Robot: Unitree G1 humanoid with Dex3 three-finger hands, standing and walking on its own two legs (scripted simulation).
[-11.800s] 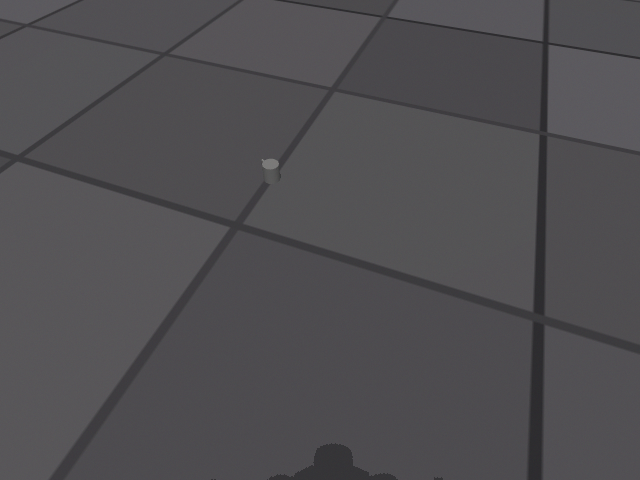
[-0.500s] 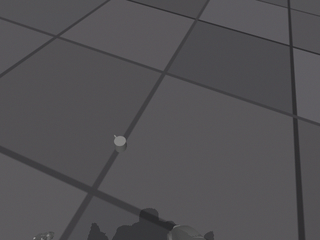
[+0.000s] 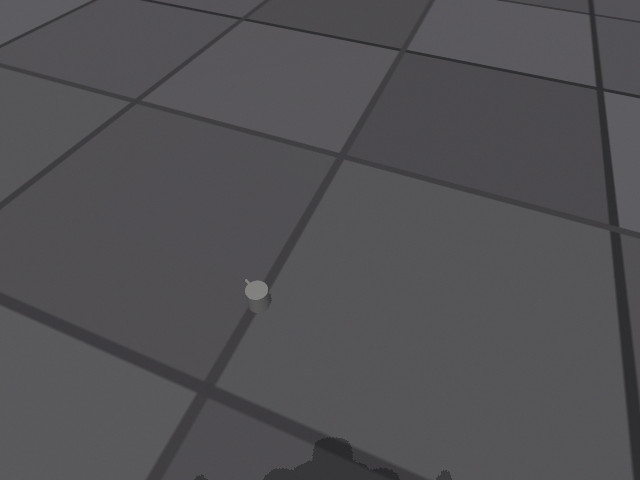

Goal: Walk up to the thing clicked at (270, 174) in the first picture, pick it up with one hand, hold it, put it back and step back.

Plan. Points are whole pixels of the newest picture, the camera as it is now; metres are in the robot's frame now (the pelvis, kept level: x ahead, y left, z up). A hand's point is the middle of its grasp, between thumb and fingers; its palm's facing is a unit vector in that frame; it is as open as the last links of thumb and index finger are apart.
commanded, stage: walk up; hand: left
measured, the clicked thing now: (255, 293) +0.80 +0.24 -0.71
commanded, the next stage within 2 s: stand in 0.78 s
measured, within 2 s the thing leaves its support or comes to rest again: neither
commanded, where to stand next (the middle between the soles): +0.40 -0.01 m, yaw +0 degrees
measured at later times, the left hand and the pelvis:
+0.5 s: hand (142, 472) +0.16 +0.25 -0.14, palm faces +0.02 -0.94 -0.34, open 7.4 cm; pelvis +0.05 +0.00 +0.01, yaw +0 degrees
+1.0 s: hand out of the picture +0.11 +0.24 -0.13, palm faces -0.02 -0.94 -0.34, open 7.4 cm; pelvis +0.03 -0.01 +0.02, yaw -1 degrees
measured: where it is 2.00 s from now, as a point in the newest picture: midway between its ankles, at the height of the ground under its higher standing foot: outside the picture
